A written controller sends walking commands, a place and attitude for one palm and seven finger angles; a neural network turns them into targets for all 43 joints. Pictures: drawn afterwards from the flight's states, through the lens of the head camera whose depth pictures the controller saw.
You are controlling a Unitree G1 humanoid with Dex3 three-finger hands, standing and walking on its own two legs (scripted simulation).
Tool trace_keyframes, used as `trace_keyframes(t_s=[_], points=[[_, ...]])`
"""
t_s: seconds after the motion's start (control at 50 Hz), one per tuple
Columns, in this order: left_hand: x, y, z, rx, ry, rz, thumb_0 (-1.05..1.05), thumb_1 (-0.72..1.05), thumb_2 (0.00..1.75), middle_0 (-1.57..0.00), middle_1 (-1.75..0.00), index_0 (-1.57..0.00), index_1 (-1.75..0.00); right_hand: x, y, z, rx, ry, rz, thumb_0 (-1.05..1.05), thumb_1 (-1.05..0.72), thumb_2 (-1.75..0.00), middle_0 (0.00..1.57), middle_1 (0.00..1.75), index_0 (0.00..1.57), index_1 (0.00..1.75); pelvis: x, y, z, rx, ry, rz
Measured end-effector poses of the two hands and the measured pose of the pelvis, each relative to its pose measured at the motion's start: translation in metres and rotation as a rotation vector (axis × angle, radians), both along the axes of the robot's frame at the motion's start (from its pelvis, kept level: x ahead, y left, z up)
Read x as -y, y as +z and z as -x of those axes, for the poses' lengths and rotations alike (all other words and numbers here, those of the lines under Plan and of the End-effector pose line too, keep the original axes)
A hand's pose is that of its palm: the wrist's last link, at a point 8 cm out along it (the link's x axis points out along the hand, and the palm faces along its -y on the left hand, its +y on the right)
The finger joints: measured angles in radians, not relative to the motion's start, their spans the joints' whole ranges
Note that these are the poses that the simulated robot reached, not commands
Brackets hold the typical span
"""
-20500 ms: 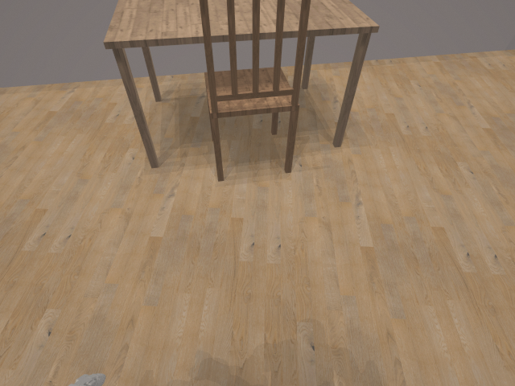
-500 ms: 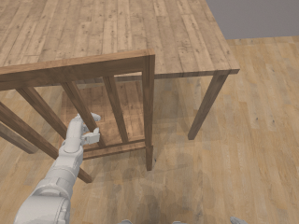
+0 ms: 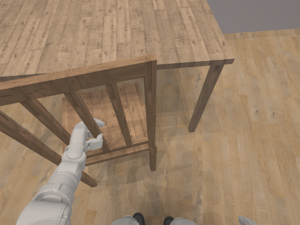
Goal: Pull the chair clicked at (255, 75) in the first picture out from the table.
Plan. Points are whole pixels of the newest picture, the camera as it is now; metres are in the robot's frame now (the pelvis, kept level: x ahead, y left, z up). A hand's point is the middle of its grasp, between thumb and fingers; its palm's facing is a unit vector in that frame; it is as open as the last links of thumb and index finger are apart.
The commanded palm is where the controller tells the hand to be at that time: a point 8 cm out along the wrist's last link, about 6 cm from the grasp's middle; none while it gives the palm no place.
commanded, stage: step backward, pulling the chair out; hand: left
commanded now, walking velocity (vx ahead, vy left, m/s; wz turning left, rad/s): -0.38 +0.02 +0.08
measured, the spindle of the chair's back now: (93, 127) +0.40 +0.17 -0.05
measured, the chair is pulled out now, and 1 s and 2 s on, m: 0.11 0.20 0.31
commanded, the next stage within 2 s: none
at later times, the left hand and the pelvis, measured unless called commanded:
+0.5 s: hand (96, 159) +0.30 +0.15 -0.06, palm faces -0.02 -0.95 -0.31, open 6.0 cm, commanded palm +0.31 +0.21 -0.05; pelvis -0.04 +0.00 +0.00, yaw +1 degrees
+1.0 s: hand (95, 170) +0.27 +0.15 -0.07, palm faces -0.01 -0.95 -0.30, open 6.1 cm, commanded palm +0.26 +0.21 -0.05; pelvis -0.10 +0.00 -0.01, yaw +1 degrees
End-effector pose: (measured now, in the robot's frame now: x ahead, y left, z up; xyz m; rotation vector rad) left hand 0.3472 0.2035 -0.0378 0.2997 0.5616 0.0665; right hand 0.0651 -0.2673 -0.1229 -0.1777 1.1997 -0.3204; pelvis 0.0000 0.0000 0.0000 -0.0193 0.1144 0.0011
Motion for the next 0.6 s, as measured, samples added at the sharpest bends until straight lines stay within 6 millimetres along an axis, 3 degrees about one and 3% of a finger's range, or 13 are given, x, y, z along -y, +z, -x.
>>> trace_keyframes(t_s=[0.16,0.32,0.46,0.6], points=[[0.001,-0.001,0.03,0.008,-0.021,0.011,0.11,0.64,0.81,-0.11,-1.11,-0.45,-1.41,0.0,0.005,0.004,0.071,0.035,0.034,0.0,-0.9,-0.9,0.2,0.3,0.2,0.3,-0.004,-0.001,0.022,0.035,0.006,-0.007],[0.0,-0.001,0.053,0.023,-0.009,0.002,0.12,0.63,0.83,-0.12,-1.13,-0.46,-1.4,-0.008,-0.006,0.013,0.098,0.078,0.009,0.0,-0.9,-0.9,0.2,0.3,0.2,0.3,0.002,-0.006,0.036,0.067,0.005,-0.024],[0.001,0.0,0.061,0.02,0.004,-0.014,0.12,0.62,0.84,-0.13,-1.11,-0.46,-1.42,-0.006,-0.007,0.027,0.096,0.072,-0.011,0.0,-0.9,-0.9,0.2,0.3,0.2,0.3,0.005,-0.003,0.042,0.068,0.011,-0.028],[-0.002,0.0,0.059,0.012,-0.042,-0.003,0.12,0.6,0.83,-0.14,-1.15,-0.48,-1.42,-0.001,0.0,0.046,0.042,0.066,0.052,0.0,-0.9,-0.9,0.2,0.3,0.2,0.3,-0.012,-0.002,0.052,0.033,0.039,-0.029]])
